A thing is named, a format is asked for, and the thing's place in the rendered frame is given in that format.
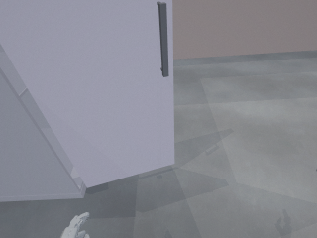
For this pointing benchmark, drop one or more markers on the left robot hand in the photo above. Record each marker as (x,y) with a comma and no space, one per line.
(75,225)

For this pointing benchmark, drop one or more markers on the fridge door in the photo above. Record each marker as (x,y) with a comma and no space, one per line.
(94,69)

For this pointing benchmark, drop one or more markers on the handle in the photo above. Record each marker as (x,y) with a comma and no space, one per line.
(162,16)

